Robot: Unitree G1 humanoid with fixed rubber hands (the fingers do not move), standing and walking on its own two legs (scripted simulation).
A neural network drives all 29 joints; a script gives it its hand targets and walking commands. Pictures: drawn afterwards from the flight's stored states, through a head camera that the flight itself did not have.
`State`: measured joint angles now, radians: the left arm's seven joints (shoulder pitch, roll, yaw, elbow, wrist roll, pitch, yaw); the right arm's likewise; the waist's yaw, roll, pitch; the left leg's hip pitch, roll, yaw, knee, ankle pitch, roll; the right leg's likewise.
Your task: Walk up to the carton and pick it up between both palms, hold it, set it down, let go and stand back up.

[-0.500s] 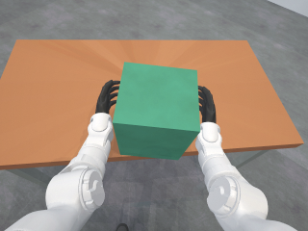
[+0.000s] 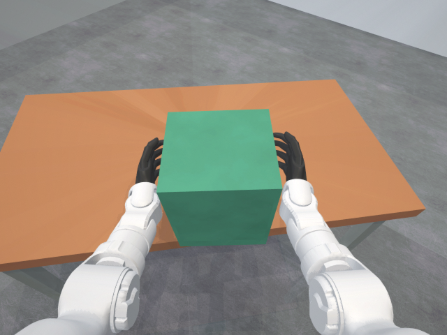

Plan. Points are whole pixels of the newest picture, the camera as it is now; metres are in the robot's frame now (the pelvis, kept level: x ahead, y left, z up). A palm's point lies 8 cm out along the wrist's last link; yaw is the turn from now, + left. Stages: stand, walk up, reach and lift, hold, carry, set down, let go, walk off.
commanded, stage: reach and lift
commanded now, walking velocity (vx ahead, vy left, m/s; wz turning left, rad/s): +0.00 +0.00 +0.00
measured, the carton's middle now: (220, 183) +0.41 +0.02 +0.01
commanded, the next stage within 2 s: none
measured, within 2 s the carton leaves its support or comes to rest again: neither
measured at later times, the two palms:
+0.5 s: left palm (132, 151) +0.37 +0.16 +0.14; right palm (307, 150) +0.38 -0.12 +0.16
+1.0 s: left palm (128, 157) +0.35 +0.16 +0.15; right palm (312, 158) +0.36 -0.12 +0.16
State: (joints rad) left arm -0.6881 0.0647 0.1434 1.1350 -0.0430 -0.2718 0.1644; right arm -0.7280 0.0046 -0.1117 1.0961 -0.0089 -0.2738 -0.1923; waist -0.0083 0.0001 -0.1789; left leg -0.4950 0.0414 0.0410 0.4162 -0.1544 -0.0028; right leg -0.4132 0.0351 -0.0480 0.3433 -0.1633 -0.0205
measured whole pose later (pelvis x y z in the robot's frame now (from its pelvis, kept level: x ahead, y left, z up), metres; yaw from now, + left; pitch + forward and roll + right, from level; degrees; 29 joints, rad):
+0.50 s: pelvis -0.02 +0.00 +0.01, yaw +1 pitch -1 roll -1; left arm -0.77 0.03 0.31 0.81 0.21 0.24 0.10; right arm -0.85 0.01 -0.22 1.01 0.02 0.05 -0.18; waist -0.03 -0.05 -0.05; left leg -0.19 0.02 0.03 0.32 -0.11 0.00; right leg -0.11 0.02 -0.05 0.27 -0.13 -0.02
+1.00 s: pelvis -0.02 +0.01 +0.01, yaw +2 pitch -5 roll -1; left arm -0.57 -0.02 0.21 0.31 0.26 0.54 0.09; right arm -0.69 -0.03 -0.01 0.65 0.19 0.23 -0.21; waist -0.09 -0.05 0.01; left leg -0.14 0.01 0.02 0.35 -0.13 0.01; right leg -0.04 0.01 -0.07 0.27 -0.15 0.00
